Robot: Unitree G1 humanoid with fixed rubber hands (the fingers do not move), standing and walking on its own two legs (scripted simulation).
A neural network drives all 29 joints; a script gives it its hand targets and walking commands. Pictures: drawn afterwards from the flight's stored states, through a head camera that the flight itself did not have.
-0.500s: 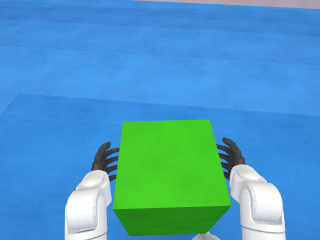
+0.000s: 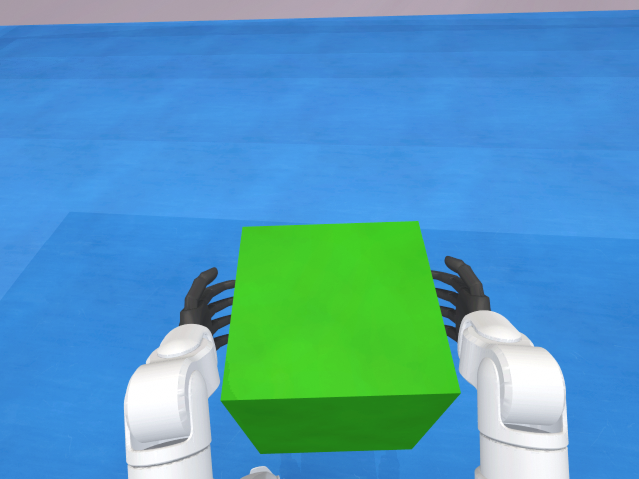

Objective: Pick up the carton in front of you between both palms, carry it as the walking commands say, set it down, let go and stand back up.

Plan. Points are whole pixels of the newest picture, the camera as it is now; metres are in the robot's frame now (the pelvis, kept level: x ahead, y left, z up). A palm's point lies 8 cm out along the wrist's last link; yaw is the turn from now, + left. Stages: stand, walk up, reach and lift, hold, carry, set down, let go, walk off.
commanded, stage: carry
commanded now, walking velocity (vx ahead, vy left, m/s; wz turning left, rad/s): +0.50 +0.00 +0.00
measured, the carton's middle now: (333, 346) +0.29 +0.00 +0.01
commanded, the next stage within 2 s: none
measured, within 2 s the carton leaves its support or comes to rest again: neither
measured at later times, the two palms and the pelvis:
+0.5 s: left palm (217, 169) +0.60 +0.18 +0.07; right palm (393, 155) +0.59 -0.12 +0.07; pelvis +0.33 +0.04 +0.00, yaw -3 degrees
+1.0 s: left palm (236, 107) +0.79 +0.17 +0.07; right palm (384, 94) +0.79 -0.13 +0.07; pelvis +0.52 +0.02 -0.02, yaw +0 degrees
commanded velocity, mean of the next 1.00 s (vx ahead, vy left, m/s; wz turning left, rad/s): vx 0.15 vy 0.00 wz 0.00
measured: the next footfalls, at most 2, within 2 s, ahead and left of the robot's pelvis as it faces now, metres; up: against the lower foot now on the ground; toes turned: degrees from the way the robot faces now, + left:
left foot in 0.16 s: +0.31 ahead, +0.12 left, +0.00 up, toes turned +10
right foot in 0.60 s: +0.57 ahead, -0.09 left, +0.00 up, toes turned +17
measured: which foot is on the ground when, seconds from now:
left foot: up 0.00-0.14, down 0.16-0.64, up 0.66-0.76, down 0.78-1.00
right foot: down 0.00-0.16, up 0.18-0.58, down 0.60-1.00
